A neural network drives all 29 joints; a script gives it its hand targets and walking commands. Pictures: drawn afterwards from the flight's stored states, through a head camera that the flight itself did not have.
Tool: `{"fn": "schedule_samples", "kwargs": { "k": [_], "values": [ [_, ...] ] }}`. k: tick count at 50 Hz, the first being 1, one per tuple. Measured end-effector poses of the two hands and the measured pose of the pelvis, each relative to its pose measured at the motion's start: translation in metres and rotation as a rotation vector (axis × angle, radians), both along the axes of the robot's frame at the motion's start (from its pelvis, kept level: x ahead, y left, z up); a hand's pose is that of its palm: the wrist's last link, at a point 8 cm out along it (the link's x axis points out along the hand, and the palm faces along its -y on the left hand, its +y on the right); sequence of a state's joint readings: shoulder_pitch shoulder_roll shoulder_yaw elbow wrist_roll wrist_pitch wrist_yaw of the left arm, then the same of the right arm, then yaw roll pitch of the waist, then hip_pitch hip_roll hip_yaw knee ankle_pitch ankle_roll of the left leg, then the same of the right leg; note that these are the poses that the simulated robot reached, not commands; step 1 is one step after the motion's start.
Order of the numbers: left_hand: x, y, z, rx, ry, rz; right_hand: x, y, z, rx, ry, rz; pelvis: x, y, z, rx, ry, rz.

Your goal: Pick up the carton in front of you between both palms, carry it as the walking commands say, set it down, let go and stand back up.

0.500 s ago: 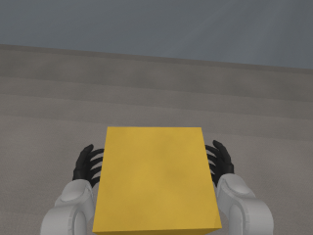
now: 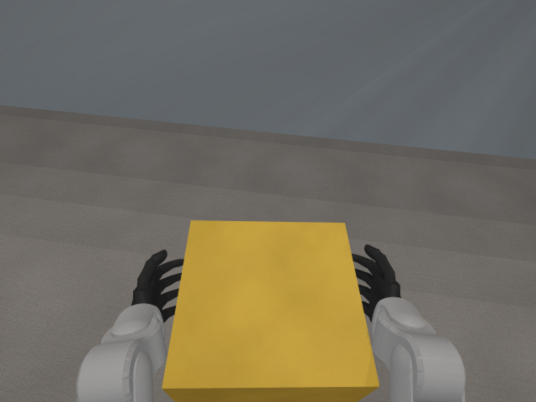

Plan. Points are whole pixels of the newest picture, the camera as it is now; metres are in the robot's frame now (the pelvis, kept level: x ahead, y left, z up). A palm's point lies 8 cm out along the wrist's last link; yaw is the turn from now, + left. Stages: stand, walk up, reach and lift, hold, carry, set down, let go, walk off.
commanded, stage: carry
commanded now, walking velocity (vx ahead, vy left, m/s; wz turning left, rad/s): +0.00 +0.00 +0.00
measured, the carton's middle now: (265, 328) +0.23 +0.00 +0.02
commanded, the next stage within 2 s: hold in 1.82 s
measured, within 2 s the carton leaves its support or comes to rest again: neither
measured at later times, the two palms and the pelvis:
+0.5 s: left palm (152, 303) +0.24 +0.15 +0.08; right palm (374, 299) +0.24 -0.15 +0.08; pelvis +0.02 +0.01 -0.01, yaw -1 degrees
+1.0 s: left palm (156, 328) +0.22 +0.15 +0.05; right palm (375, 323) +0.22 -0.15 +0.06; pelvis -0.03 +0.00 +0.00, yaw -1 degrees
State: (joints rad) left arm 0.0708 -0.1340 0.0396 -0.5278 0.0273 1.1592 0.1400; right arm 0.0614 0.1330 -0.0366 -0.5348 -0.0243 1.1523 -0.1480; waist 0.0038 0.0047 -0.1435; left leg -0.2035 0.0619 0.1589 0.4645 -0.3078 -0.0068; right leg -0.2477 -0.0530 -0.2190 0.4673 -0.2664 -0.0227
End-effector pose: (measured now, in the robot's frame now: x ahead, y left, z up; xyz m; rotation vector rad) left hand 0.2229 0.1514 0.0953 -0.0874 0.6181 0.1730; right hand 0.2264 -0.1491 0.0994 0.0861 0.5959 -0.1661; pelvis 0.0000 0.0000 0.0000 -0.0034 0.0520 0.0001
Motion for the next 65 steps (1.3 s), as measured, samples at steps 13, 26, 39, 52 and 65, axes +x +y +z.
{"fn": "schedule_samples", "kwargs": {
  "k": [13, 26, 39, 52, 65],
  "values": [
    [0.029, 0.004, -0.014, 0.001, 0.043, -0.003, 0.028, 0.003, -0.014, 0.009, 0.042, -0.008, 0.025, 0.005, -0.005, 0.001, 0.017, -0.007],
    [0.017, 0.003, -0.013, 0.0, 0.038, -0.005, 0.014, 0.002, -0.015, 0.01, 0.038, -0.013, 0.017, 0.005, -0.006, 0.003, 0.0, -0.01],
    [-0.003, -0.001, -0.024, 0.029, 0.092, -0.026, -0.007, -0.001, -0.026, -0.013, 0.092, 0.003, -0.006, 0.003, -0.002, 0.002, -0.022, -0.011],
    [-0.002, 0.0, -0.046, 0.07, 0.11, -0.06, -0.004, 0.0, -0.047, -0.059, 0.11, 0.042, -0.029, 0.003, 0.0, 0.003, -0.02, -0.013],
    [0.015, 0.001, -0.076, 0.11, 0.098, -0.092, 0.012, 0.001, -0.076, -0.098, 0.098, 0.058, -0.039, 0.006, -0.001, 0.003, -0.016, -0.013]
  ]
}}
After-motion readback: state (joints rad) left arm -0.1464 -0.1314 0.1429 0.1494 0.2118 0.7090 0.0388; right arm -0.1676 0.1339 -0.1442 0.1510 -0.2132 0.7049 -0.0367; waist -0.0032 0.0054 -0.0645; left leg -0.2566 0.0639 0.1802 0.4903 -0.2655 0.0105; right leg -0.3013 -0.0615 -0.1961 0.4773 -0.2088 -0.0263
